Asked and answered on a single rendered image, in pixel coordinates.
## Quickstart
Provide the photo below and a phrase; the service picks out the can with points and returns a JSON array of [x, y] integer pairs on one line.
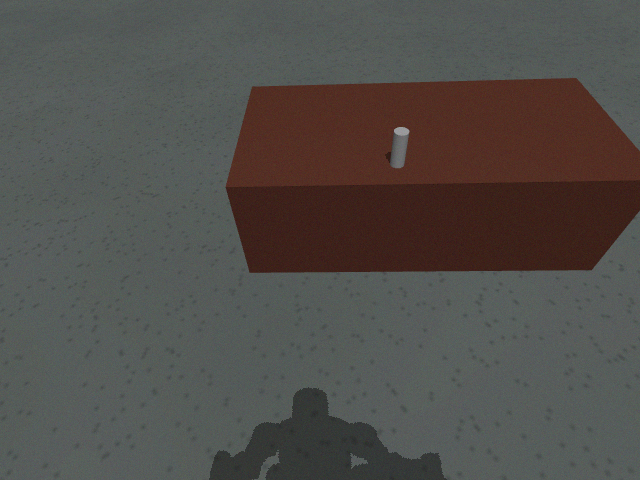
[[399, 147]]

